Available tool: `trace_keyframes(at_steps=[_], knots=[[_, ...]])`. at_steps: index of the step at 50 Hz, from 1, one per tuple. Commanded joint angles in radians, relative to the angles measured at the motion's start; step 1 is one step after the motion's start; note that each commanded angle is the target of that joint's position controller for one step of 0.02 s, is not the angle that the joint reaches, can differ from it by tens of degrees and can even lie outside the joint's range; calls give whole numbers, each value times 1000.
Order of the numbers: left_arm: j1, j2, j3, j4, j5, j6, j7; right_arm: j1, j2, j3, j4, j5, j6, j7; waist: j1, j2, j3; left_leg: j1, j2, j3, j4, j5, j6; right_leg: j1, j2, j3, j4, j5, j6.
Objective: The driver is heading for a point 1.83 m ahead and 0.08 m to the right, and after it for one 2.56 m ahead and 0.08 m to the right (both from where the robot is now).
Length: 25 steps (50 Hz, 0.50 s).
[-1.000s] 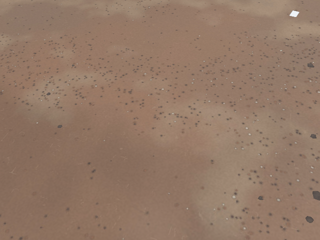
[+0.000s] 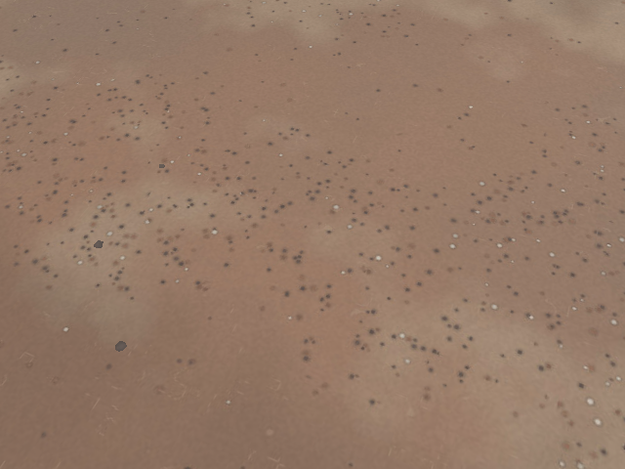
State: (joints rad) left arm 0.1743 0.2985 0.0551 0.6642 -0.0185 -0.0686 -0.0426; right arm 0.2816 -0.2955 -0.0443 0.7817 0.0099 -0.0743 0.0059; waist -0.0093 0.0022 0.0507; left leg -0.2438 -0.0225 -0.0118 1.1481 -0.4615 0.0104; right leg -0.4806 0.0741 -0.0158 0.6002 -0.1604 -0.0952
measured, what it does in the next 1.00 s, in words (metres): walks ahead, turning right: left foot, then right foot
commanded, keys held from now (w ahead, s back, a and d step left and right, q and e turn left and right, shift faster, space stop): w+e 0.32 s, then w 0.68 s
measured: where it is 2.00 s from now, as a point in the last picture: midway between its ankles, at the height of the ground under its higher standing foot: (382, 219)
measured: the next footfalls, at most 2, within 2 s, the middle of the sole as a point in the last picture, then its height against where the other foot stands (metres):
left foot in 0.38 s outside the picture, level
right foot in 0.90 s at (422, 386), level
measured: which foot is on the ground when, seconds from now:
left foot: up 0.00-0.36, down 0.38-0.90, up 0.92-1.00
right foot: down 0.00-0.40, up 0.42-0.88, down 0.90-1.00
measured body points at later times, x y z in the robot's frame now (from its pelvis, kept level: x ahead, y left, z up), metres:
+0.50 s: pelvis +0.29 +0.04 +0.01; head +0.31 +0.04 +0.46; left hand +0.44 +0.29 -0.10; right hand +0.38 -0.26 -0.07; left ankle +0.37 +0.12 -0.72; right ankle +0.15 -0.06 -0.64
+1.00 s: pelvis +0.54 -0.09 +0.01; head +0.56 -0.10 +0.46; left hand +0.80 +0.10 -0.06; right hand +0.48 -0.36 -0.12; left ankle +0.46 +0.09 -0.63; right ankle +0.57 -0.19 -0.72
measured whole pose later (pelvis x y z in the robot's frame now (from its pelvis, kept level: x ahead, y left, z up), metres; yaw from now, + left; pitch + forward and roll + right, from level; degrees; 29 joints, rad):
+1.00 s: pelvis +0.54 -0.09 +0.01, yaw -17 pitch +2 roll +0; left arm 0.13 0.27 0.04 0.66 0.00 -0.07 -0.03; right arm 0.36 -0.30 -0.03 0.86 0.02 -0.08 0.01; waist -0.04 0.02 0.02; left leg -0.32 0.02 -0.03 1.10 -0.42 0.02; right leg -0.38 0.03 -0.02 0.51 -0.17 -0.06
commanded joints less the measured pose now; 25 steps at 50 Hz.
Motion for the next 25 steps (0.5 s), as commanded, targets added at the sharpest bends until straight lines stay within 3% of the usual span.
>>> trace_keyframes(at_steps=[1,2,5,7,10,12,15,17,18,19,20,21,22,23,24,25], knots=[[144,144,45,-46,7,-3,18,-116,-125,-19,-146,-6,-67,5,69,20,-146,-497,82,-95,69,99,11,528,-302,535,-311,15,-213],[111,125,37,-61,19,-4,22,-101,-129,-24,-146,-16,-59,3,33,-5,-128,-425,101,-101,26,124,3,438,-272,482,-333,106,-211],[81,127,37,-66,11,-3,33,-57,-103,-21,-132,-28,-30,-3,-8,-33,-89,-370,108,-67,-100,152,-47,295,-232,384,-370,232,-217],[97,154,45,-55,8,-1,45,-113,-77,-10,-148,-31,-20,-7,5,-37,-60,-357,95,-46,-233,253,-80,223,-199,321,-380,250,-202],[129,164,49,-36,0,11,57,-231,-50,2,-168,-26,-24,-2,54,-67,-49,-271,51,-37,-472,482,-94,170,-140,271,-363,150,-144],[166,170,52,-19,-4,18,59,-285,-58,-1,-180,-14,-31,3,79,-77,-52,-225,23,-41,-554,550,-94,180,-147,303,-346,89,-125],[190,157,52,-5,-10,27,61,-308,-94,-17,-189,-4,-43,11,76,-94,-58,-210,15,-82,-640,499,-71,277,-179,396,-269,26,-106],[176,150,53,-4,-4,32,63,-264,-116,-30,-177,0,-52,15,46,-123,-64,-168,21,-79,-662,427,-38,326,-204,439,-209,41,-90],[168,132,48,-4,-1,35,62,-200,-122,-38,-157,-3,-57,14,13,-130,-81,-88,21,-57,-696,426,-13,328,-191,431,-161,74,-74],[175,91,34,-6,5,32,59,-112,-146,-51,-139,-15,-63,8,-27,-116,-145,64,59,-75,-707,411,26,305,-146,389,-42,123,-44],[198,33,11,-18,20,29,56,28,-194,-63,-127,-29,-64,2,-75,2,-276,301,225,-254,-702,345,92,195,-82,304,233,-38,-7],[355,-10,-4,-26,-14,19,54,117,-281,-89,-70,-28,-49,11,-12,349,-354,569,416,-734,-803,110,276,-157,50,186,545,-415,63],[319,98,13,-2,-23,16,60,104,-183,-71,-80,1,-46,19,-50,217,-274,528,414,-813,-868,-138,262,-283,-21,222,656,-394,73],[186,146,27,-19,-16,16,60,60,-128,-55,-87,2,-43,16,-76,124,-148,415,366,-655,-875,-97,217,-309,-52,209,673,-301,72],[116,135,25,-35,-2,15,62,14,-113,-46,-93,-12,-37,16,-63,58,-95,313,321,-534,-883,29,194,-283,-82,174,650,-238,73],[75,120,24,-50,12,9,59,-10,-94,-38,-86,-16,-33,15,-51,54,-47,239,286,-454,-900,143,197,-275,-107,166,595,-193,75]])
